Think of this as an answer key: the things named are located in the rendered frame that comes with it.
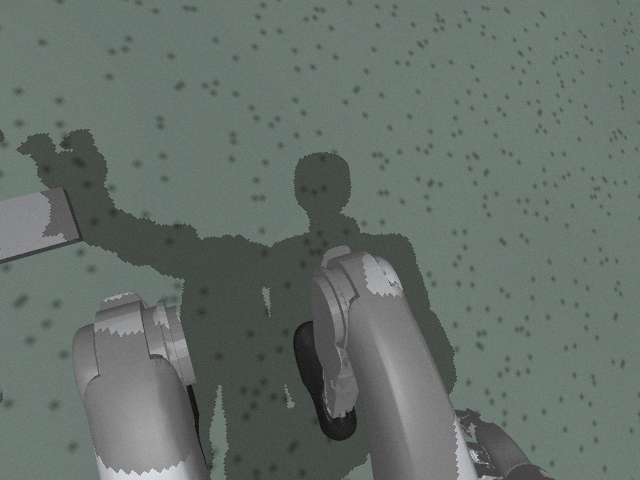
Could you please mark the right robot hand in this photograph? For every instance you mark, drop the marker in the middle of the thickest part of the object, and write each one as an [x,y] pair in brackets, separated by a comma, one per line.
[495,453]

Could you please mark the right robot foot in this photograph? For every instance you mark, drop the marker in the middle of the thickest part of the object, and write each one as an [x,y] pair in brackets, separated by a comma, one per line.
[312,377]

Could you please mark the left robot foot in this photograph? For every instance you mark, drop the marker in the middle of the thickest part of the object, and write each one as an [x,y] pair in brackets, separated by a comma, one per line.
[195,412]

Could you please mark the small box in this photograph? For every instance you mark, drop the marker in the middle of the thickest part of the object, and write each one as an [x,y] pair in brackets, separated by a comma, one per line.
[36,223]

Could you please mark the right robot arm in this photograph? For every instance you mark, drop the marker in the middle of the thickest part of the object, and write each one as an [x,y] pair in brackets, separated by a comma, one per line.
[528,472]

